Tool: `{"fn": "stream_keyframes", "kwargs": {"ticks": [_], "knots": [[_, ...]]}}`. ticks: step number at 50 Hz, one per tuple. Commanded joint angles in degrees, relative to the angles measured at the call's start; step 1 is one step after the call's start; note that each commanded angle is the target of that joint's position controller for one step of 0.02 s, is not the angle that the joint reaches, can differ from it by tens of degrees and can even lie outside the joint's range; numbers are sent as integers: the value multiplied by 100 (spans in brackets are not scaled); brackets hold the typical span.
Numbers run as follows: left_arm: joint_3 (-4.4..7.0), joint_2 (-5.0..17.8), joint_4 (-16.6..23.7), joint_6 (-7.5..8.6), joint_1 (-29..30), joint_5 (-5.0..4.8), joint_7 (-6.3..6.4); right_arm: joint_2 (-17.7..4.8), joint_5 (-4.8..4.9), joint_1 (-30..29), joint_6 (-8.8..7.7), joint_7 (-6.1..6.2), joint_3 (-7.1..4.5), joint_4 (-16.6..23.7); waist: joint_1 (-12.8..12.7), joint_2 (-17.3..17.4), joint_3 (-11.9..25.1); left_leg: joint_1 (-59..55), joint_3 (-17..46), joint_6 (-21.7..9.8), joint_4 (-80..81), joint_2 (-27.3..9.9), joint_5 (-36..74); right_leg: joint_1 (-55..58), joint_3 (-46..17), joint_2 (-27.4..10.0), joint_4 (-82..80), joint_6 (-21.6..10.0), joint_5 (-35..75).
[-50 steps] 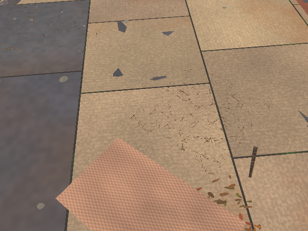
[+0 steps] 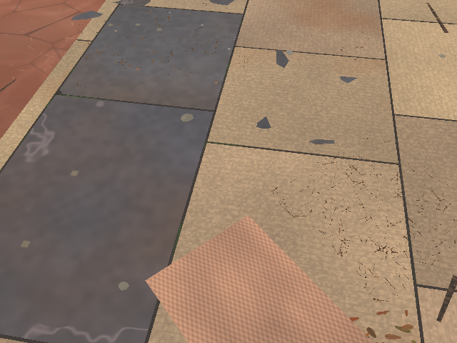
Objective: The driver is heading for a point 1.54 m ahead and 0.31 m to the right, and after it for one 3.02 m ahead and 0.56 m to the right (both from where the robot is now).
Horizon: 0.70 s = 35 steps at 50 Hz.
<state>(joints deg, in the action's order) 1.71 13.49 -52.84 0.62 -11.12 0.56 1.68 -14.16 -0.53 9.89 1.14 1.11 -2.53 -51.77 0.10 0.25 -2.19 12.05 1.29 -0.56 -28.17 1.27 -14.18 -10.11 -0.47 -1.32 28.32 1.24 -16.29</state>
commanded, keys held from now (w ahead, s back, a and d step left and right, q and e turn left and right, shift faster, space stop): no key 0.60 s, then w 0.40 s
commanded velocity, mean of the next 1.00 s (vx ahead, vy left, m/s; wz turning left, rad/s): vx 0.10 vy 0.00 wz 0.00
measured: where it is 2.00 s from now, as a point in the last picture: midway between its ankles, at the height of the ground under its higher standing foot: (257, 317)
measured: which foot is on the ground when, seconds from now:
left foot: down 0.00-0.98, up 1.00-1.00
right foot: down 0.00-1.00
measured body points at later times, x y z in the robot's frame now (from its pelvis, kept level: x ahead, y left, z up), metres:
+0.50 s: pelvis +0.00 -0.01 +0.00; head +0.01 -0.01 +0.45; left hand +0.05 +0.25 -0.15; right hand +0.05 -0.26 -0.15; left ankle +0.01 +0.11 -0.74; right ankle -0.01 -0.13 -0.74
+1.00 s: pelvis +0.08 -0.03 -0.01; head +0.09 -0.04 +0.44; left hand +0.09 +0.22 -0.15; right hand +0.08 -0.28 -0.17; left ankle +0.02 +0.11 -0.71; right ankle -0.01 -0.13 -0.74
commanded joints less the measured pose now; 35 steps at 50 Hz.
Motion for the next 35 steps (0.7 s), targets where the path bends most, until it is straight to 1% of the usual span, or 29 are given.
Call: {"fn": "stream_keyframes", "kwargs": {"ticks": [1,7,14,22,30,31,32,33,34,35], "knots": [[135,712,127,55,0,-8,31,-559,9,-136,-80,35,-116,130,-37,-10,115,-111,294,-84,471,-268,630,-189,-205,-203,-546,-124,653],[100,653,-120,43,-21,-16,30,-574,22,-40,-87,73,-104,-202,-22,-2,97,-166,260,-70,479,-270,709,-192,-154,-137,-574,-132,686],[65,603,-368,29,-96,-22,42,-549,34,30,-90,100,-74,-499,-13,-34,66,-177,221,-69,491,-263,736,-204,-110,-79,-603,-129,698],[28,559,-586,20,-229,-28,62,-491,42,98,-90,112,-34,-739,-9,-30,30,-157,178,-66,510,-248,725,-234,-83,-41,-619,-132,679],[-8,496,-739,16,-382,-34,75,-432,47,183,-91,117,3,-895,-8,-13,0,-123,145,-63,523,-234,697,-269,-67,-15,-622,-138,648],[-21,439,-811,7,-502,-38,81,-377,48,287,-85,121,18,-960,-7,-8,132,-168,84,-77,543,-174,93,-224,-1,49,-631,-156,88],[0,483,-828,-8,-537,-73,97,-435,83,326,-73,134,-5,-982,-2,-2,45,-41,26,-137,487,-83,-903,-343,58,139,-553,-225,-781],[29,568,-788,-13,-503,-101,115,-519,115,350,-74,145,-37,-972,8,-7,-145,215,42,-231,442,-59,-1903,-573,24,155,-485,-328,-1675],[38,589,-733,8,-474,-111,122,-540,121,333,-104,146,-46,-933,8,7,-401,497,156,-326,469,-120,-2517,-826,-80,103,-480,-430,-2256],[36,564,-696,62,-491,-126,116,-518,132,335,-167,135,-44,-896,4,21,-572,656,297,-412,491,-214,-2721,-986,-209,24,-466,-518,-2447]]}}
Velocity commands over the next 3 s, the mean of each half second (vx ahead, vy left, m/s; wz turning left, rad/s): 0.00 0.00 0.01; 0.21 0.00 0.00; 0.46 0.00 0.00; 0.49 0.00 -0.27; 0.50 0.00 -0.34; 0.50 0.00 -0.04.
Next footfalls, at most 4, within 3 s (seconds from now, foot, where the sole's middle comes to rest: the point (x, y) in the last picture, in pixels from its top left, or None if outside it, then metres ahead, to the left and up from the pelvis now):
1.32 left None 0.44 0.09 -0.77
1.88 right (299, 286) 0.70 -0.19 -0.77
2.38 left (260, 199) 1.05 -0.08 -0.77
2.92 right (341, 161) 1.24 -0.41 -0.77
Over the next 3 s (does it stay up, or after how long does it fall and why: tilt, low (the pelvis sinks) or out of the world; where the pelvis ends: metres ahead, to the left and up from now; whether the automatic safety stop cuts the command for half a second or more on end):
stays up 1.16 -0.28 -0.01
